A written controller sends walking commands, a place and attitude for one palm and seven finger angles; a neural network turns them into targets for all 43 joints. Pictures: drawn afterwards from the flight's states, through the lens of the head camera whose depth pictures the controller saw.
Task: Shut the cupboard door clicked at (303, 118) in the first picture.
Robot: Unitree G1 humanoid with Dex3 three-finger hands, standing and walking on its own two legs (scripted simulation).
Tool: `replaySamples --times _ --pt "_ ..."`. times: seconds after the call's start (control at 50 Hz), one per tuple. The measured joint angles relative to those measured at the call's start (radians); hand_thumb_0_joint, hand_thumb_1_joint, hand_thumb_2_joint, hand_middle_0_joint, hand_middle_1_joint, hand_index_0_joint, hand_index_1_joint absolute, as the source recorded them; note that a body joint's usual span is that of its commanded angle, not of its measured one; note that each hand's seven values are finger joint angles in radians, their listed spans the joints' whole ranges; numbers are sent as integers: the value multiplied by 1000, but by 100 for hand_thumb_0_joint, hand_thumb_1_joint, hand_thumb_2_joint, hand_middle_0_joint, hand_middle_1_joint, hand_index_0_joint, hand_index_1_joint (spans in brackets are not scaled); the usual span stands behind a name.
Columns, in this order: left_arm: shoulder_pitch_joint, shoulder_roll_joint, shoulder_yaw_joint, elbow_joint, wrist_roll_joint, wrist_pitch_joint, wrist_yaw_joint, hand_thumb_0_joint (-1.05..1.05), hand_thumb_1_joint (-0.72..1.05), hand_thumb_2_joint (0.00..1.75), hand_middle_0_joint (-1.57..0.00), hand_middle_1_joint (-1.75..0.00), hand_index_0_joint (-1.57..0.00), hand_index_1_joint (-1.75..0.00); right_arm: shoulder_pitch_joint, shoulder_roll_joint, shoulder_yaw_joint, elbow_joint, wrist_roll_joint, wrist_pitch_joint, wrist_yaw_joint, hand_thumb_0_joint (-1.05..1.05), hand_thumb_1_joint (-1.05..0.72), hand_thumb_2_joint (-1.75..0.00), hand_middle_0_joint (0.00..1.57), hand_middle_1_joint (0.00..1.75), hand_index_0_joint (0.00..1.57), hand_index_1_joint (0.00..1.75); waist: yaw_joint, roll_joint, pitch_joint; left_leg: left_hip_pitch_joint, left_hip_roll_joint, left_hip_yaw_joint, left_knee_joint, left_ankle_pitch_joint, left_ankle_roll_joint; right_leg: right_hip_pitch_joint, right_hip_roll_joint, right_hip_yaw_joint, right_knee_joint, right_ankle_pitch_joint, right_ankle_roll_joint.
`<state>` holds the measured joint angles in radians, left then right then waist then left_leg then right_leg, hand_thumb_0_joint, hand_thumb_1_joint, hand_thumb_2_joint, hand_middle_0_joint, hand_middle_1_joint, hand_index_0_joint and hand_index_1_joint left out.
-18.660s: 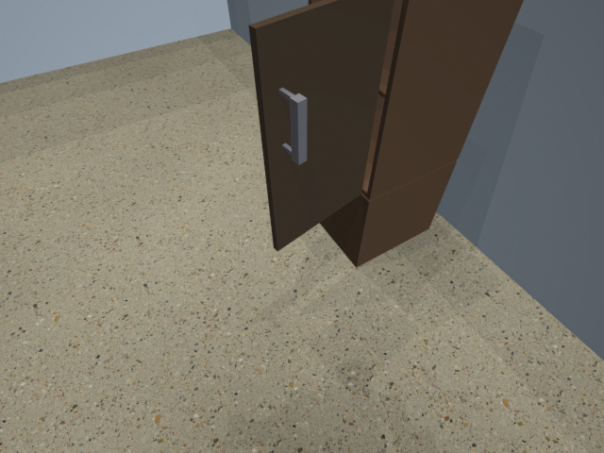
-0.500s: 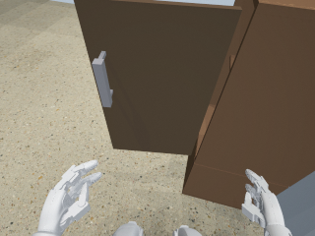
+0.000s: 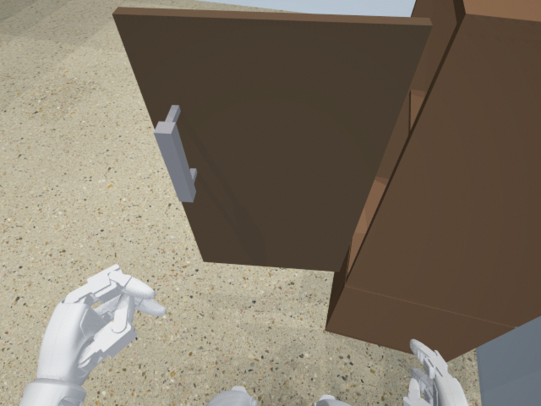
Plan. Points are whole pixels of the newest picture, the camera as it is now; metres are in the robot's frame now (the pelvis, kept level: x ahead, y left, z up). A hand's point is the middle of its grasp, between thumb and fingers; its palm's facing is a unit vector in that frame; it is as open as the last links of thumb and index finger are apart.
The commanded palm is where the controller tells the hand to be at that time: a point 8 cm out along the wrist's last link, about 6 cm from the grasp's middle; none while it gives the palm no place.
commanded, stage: raise the hand and make a fist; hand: left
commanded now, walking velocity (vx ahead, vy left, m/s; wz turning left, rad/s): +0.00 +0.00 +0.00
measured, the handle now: (181, 156) +0.44 +0.17 +0.12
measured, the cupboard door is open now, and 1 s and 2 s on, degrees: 100 100 100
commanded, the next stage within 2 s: bring the fist close to the handle in 1.00 s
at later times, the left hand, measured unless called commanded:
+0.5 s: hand (105, 301) +0.22 +0.20 +0.11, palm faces -0.01 -1.00 -0.05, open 3.1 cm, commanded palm +0.19 +0.26 +0.12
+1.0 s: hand (106, 290) +0.23 +0.20 +0.13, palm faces +0.00 -1.00 -0.04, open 3.1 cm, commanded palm +0.20 +0.25 +0.13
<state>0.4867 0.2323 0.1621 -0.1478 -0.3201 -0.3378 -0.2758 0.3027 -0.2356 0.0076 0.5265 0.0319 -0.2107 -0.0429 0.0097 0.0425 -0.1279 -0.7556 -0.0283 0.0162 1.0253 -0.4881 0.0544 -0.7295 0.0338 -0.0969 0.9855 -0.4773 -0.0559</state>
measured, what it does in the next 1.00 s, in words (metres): stands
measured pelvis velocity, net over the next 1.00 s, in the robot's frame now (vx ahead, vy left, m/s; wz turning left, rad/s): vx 0.00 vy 0.01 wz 0.01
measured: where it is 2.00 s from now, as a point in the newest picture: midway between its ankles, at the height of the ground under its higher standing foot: outside the picture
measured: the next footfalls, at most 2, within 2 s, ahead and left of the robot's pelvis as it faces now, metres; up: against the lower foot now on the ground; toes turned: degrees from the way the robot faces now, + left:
none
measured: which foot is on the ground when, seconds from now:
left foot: down 0.00-1.00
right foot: down 0.00-1.00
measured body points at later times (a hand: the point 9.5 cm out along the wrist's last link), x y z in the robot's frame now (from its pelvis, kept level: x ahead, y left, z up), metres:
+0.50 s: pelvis +0.00 +0.02 +0.02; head +0.02 +0.02 +0.47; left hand +0.21 +0.26 +0.12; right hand +0.19 -0.20 -0.04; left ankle +0.01 +0.08 -0.67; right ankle +0.01 -0.09 -0.67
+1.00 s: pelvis +0.00 +0.01 +0.03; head +0.01 +0.01 +0.48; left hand +0.22 +0.25 +0.13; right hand +0.18 -0.22 -0.03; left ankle +0.01 +0.08 -0.67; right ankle +0.01 -0.09 -0.67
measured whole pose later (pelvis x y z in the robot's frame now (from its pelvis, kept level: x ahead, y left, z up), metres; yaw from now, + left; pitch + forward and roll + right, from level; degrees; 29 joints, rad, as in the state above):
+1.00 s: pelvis +0.00 +0.01 +0.03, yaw +1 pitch +5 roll -2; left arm 0.32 0.27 0.17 -0.13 -0.30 -0.17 -0.24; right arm 0.27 -0.26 0.04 0.56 0.05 -0.25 -0.04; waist 0.02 0.04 -0.08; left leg -0.49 -0.05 0.01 0.80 -0.39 0.07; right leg -0.46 0.03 -0.09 0.75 -0.38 -0.04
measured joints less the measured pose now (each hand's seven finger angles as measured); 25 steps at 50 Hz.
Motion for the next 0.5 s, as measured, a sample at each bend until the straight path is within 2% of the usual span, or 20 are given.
replaySamples --times 0.1,0.22,0.5 --pt "9 6 -24 -23 9 6 6 1 90 90 -96 -112 -96 -113 -8 -24 -16 -5 5 -2 -5 1 -91 -90 20 30 20 30 0 -3 5 24 -5 6 -13 2 10 24 -4 7 -13 4 9" --pt "-14 15 -30 -42 16 29 40 1 90 90 -107 -124 -107 -125 -33 -21 -4 -30 11 -3 -7 1 -91 -90 20 30 20 30 3 -3 11 66 -9 5 -41 13 16 70 -6 7 -49 18 16" --pt "-118 41 -17 -17 25 144 43 1 90 90 -127 -146 -127 -147 -44 1 57 -27 16 -14 -3 1 -91 -90 20 30 20 30 10 6 30 183 -15 -6 -141 57 22 197 -8 2 -163 67 24"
